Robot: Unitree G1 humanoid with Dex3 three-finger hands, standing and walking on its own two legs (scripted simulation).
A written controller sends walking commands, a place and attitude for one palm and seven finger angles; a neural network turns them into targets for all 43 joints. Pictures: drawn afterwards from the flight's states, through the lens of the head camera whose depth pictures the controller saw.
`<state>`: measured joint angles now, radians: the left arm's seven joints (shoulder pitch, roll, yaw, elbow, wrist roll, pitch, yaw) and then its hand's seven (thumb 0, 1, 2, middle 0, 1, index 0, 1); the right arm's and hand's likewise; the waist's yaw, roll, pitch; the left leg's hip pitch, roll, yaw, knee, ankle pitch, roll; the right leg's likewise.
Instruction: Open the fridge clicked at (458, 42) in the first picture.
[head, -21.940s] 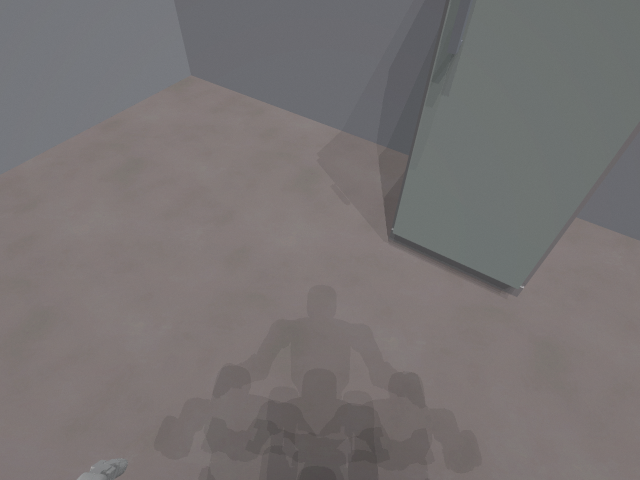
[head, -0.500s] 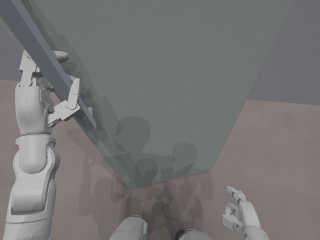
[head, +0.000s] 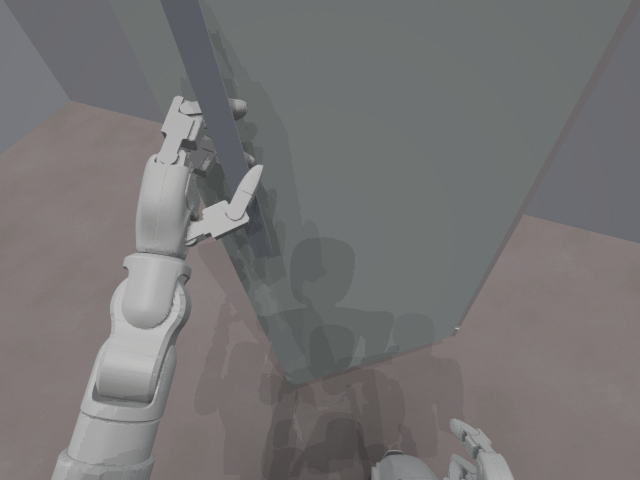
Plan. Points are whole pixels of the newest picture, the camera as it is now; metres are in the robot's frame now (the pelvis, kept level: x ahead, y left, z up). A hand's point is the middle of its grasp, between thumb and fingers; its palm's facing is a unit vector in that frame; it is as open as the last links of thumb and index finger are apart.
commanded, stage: walk backward, drawing the door open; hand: left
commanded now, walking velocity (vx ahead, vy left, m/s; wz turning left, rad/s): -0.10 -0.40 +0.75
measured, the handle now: (229, 143) +0.39 +0.09 +0.23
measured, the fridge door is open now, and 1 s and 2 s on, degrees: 39 71 72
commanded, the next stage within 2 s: stop walking and hold the door back in 1.08 s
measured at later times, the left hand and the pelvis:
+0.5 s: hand (320, 323) +0.22 +0.00 +0.20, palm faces +0.22 -0.93 -0.29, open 8.0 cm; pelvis -0.05 -0.18 +0.00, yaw +24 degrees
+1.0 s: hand (462, 417) +0.15 -0.09 +0.19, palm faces +0.62 -0.73 -0.29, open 8.3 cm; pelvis +0.01 -0.39 +0.00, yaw +44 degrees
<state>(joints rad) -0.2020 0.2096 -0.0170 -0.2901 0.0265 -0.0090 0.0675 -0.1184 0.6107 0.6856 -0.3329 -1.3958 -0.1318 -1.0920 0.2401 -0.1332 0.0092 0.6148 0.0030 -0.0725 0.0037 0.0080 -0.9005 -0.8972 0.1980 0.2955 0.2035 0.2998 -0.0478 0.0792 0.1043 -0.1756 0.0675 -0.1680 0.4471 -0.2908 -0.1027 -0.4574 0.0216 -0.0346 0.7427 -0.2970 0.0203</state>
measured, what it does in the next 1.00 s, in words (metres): steps to the right, turning left: right foot, then left foot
